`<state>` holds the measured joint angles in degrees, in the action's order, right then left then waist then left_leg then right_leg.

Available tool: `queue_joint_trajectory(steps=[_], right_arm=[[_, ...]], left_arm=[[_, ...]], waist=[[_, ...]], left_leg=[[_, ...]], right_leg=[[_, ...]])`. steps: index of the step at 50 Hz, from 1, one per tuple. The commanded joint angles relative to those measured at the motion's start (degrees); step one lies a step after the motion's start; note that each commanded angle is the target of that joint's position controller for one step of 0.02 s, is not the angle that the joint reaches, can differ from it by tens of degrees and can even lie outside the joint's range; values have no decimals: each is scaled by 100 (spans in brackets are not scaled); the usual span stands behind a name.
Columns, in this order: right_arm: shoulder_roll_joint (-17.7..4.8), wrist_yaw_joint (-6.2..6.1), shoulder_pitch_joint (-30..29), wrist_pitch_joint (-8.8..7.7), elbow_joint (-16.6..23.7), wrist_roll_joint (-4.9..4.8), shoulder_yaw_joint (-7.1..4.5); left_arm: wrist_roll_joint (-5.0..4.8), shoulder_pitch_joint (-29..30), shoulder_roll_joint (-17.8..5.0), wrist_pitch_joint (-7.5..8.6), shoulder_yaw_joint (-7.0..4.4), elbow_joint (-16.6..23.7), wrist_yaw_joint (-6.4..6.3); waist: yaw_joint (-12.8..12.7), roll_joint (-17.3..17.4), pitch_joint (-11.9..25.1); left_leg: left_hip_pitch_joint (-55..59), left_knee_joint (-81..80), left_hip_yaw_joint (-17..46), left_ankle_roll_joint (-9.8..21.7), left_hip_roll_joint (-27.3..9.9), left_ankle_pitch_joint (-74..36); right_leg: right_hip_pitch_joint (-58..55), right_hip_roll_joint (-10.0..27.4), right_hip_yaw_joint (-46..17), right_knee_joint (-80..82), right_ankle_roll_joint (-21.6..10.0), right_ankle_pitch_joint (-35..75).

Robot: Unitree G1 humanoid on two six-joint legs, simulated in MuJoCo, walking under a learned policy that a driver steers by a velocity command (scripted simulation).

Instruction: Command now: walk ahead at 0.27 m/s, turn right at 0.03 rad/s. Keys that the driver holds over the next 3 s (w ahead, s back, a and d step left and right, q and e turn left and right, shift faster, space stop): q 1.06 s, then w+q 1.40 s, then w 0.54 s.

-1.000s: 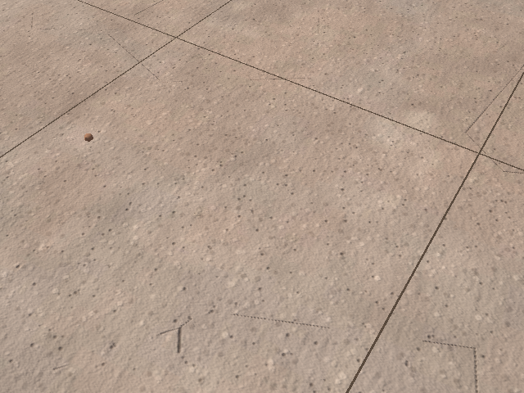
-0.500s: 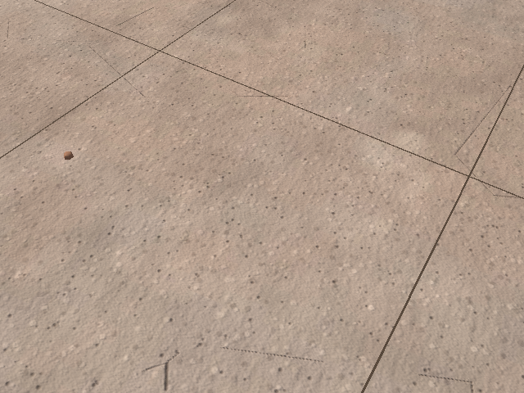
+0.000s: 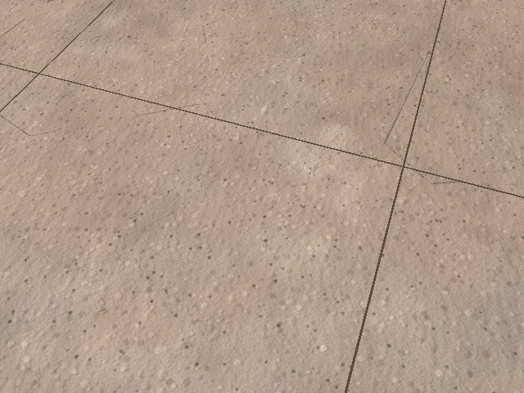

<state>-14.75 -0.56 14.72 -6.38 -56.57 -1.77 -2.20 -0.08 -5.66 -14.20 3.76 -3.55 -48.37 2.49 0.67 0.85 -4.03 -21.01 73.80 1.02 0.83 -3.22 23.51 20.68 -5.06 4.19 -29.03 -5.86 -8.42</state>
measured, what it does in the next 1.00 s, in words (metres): walks ahead, turning left: left foot, then right foot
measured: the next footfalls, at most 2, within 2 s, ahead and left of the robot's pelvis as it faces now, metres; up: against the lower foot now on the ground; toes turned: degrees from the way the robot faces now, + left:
left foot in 0.40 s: +0.22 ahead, +0.14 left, +0.00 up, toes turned +12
right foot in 0.86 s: +0.30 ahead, -0.07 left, +0.00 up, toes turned +31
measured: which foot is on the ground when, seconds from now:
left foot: up 0.00-0.38, down 0.40-0.86, up 0.88-1.00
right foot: down 0.00-0.40, up 0.42-0.84, down 0.86-1.00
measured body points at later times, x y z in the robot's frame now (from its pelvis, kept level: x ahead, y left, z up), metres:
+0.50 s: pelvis +0.15 +0.04 +0.01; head +0.20 +0.07 +0.45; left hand +0.23 +0.34 -0.12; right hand +0.34 -0.21 -0.10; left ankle +0.18 +0.14 -0.73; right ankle +0.09 -0.08 -0.65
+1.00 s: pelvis +0.21 +0.00 +0.01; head +0.25 +0.00 +0.46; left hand +0.16 +0.31 -0.08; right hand +0.49 -0.17 -0.10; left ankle +0.13 +0.11 -0.65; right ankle +0.27 -0.09 -0.73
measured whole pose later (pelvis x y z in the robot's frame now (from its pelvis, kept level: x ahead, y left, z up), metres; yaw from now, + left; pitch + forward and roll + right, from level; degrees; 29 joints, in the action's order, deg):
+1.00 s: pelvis +0.21 +0.00 +0.01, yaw +32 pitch +2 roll +1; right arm -19.8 -2.2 9.3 2.7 -40.6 -0.8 -5.9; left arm 0.9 -9.4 -15.3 0.7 -3.9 -47.3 -2.1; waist -0.7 3.0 -1.5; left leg -31.3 63.4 7.0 -2.7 5.6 24.9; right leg 14.9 0.6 -0.1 -25.7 -0.9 -13.1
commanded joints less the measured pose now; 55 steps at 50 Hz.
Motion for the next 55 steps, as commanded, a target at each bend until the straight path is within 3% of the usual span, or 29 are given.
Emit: queue_joint_trajectory(steps=[1, 2, 5, 7, 10, 16, 18, 19, 20, 21, 22, 23, 24, 25, 26, 27, 29, 33, 36, 39, 42, 43, 44, 45, 46, 48, 50, 53, 55], right_arm=[[-509, -81, 620, 157, 50, 18, -183], [-393, -105, 682, 248, 24, 39, -173], [-383, -150, 402, 353, 178, 97, -213], [-403, -117, 51, 356, 341, 120, -211], [-391, -28, -463, 384, 612, 106, -190], [-468, 125, -867, 500, 1067, 117, -229], [-480, 213, -782, 486, 1155, 83, -250], [-526, 246, -537, 458, 1139, 77, -289], [-763, 235, -110, 421, 1082, 105, -389], [-1416, 118, 321, 433, 1100, 183, -582], [-1773, 75, 456, 459, 1125, 308, -632], [-1248, 82, 380, 454, 1235, 277, -494], [-1130, 55, -109, 440, 1377, 213, -477], [-1034, 19, -455, 466, 1468, 109, -466], [-930, -21, -640, 510, 1532, 40, -436], [-926, -55, -673, 547, 1551, 77, -426], [-1032, -95, -610, 594, 1583, 144, -468], [-1194, -181, -562, 660, 1655, 116, -527], [-1188, -201, -658, 724, 1729, 136, -520], [-1166, -197, -729, 770, 1806, 132, -506], [-1045, -238, -891, 849, 1928, 54, -448], [-769, -244, -682, 870, 1962, 89, -369], [-590, -219, -438, 814, 2135, 67, -348], [-1136, -184, -425, 734, 2081, 173, -488], [-1396, -163, -346, 744, 1958, 109, -598], [-1186, -200, -196, 874, 1781, 120, -591], [-934, -164, -312, 928, 1888, 65, -517], [-765, -134, -785, 901, 2193, 24, -425], [-720, -68, -916, 889, 2327, 36, -378]], left_arm=[[115, -103, -414, 202, -57, 128, 3], [143, -117, -450, 243, -53, 41, -3], [214, -95, -548, 243, -41, -118, -146], [180, -32, -656, 161, -51, -134, -273], [126, -203, -846, 18, -93, -225, -418], [-1, -325, -939, -327, -157, -223, -547], [-62, -267, -1004, -426, -188, -120, -601], [-101, -195, -1032, -465, -199, -57, -635], [-104, -332, -1039, -474, -206, -54, -649], [61, -277, -913, -407, -149, 156, -612], [234, -270, -483, -335, -22, 393, -525], [136, -114, -679, -278, -64, 294, -412], [-69, 27, -763, -265, -103, 320, -377], [-68, 37, -763, -287, -125, 239, -433], [10, 120, -884, -323, -178, 248, -500], [29, 93, -865, -353, -192, 266, -516], [0, -43, -690, -365, -160, 252, -538], [-15, 74, -624, -359, -130, 280, -569], [-33, 144, -678, -332, -144, 317, -534], [-59, 46, -756, -231, -168, 330, -458], [-55, -544, -875, -125, -239, 174, -362], [49, -679, -1248, -141, -330, 178, -382], [211, -484, -1725, -215, -411, 229, -407], [316, -325, -1389, -195, -333, 399, -410], [269, -37, -1087, -186, -252, 528, -439], [71, 218, -851, -210, -187, 603, -477], [60, 60, -853, -264, -152, 573, -536], [95, -384, -984, -343, -190, 497, -616], [44, -590, -1136, -354, -253, 491, -613]], waist=[[121, -101, 691], [190, -164, 644], [259, -344, 587], [167, -441, 623], [-67, -410, 670], [-161, -467, 518], [-89, -535, 567], [80, -502, 700], [288, -255, 973], [371, 689, 1464], [149, 1706, 2009], [324, 772, 2349], [191, 508, 1772], [44, 51, 1357], [-11, 31, 1096], [-116, 230, 1045], [-160, 507, 1075], [-48, 635, 1205], [-1, 808, 1132], [-5, 956, 1096], [-329, 858, 1100], [-211, 84, 1196], [149, -1657, 961], [26, -1476, 954], [118, -996, 861], [138, -770, 644], [21, -854, 515], [-300, -1026, 559], [-461, -1013, 732]], left_leg=[[-427, -303, 357, 0, -448, -264], [-297, -516, 320, -51, -410, -375], [-544, -1460, 377, -182, -300, -1128], [-642, -2243, 240, -217, -285, -1760], [-822, -2911, 80, -232, -274, -2112], [-1228, -3369, -193, -83, -102, -1002], [-1044, -3754, -378, 68, 71, -781], [-564, -4279, -495, 205, 236, -1135], [337, -4953, -310, 436, 313, -2339], [1685, -4926, 1171, 949, -639, -4972], [3016, -4910, 3179, 2271, -1901, -6650], [2993, -4994, 2921, 2194, -1771, -5890], [2502, -5083, 2273, 1906, -1491, -5258], [2031, -5198, 1901, 1577, -1172, -4456], [1617, -5319, 1759, 1422, -1017, -3943], [1232, -5394, 1624, 1376, -824, -3816], [1111, -5423, 1556, 1358, -670, -3857], [1024, -5391, 1757, 1269, -607, -3198], [809, -5420, 2040, 1172, -533, -2469], [901, -5286, 2427, 1096, -516, -2478], [638, -4803, 2438, 701, -151, -2282], [-38, -3920, 1974, 395, 299, -1018], [-1330, -2864, 920, 75, 1334, 1104], [-1492, -1495, 975, -147, 893, 1335], [-1436, -962, 956, -198, 749, 900], [-1566, -476, 773, -392, 647, 215], [-1580, -355, 502, -534, 609, -96], [-1802, -1172, 267, -690, 387, -265], [-1692, -1716, 140, -682, 161, -305]], right_leg=[[-743, 1778, -1266, 1506, -923, 3143], [-503, 1721, -1007, 1581, -921, 3452], [-505, 1564, -361, 1650, -794, 3877], [-745, 1461, -48, 1641, -620, 3701], [-1268, 1620, 26, 1604, -575, 3418], [-2141, 2095, -86, 937, -620, 3246], [-2290, 2150, -86, 423, -486, 3673], [-2216, 2014, 71, -71, -304, 3990], [-1893, 1674, 323, -914, 37, 3843], [-638, 1123, 527, -2433, 472, 1962], [1254, -103, 125, -3995, 798, -3053], [1414, 210, -980, -4518, 709, -3131], [1700, 377, -975, -4494, 679, -2675], [1746, 525, -900, -4127, 727, -2263], [1668, 609, -873, -3747, 797, -1944], [1326, 568, -815, -3555, 858, -1740], [1120, 433, -755, -2983, 974, -1532], [819, 369, -839, -2043, 1115, -1159], [527, 311, -892, -1543, 1102, -1036], [255, 261, -924, -902, 1007, -1103], [-825, 415, -837, 774, 773, -56], [-1530, 1430, -1685, 1072, 433, 179], [-1759, 2580, -3209, 1265, -518, 1388], [-1434, 3031, -3538, 1319, -1043, 1619], [-1281, 2711, -2879, 1205, -895, 1521], [-1279, 2074, -1921, 1084, -451, 1131], [-1223, 1858, -1373, 1140, -478, 1329], [-1878, 1986, -1167, 1168, -645, 1554], [-2108, 2153, -1203, 1401, -668, 290]])
Over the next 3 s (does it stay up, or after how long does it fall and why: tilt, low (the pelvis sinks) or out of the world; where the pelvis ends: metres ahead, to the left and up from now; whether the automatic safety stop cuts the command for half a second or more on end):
stays up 0.55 0.87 0.02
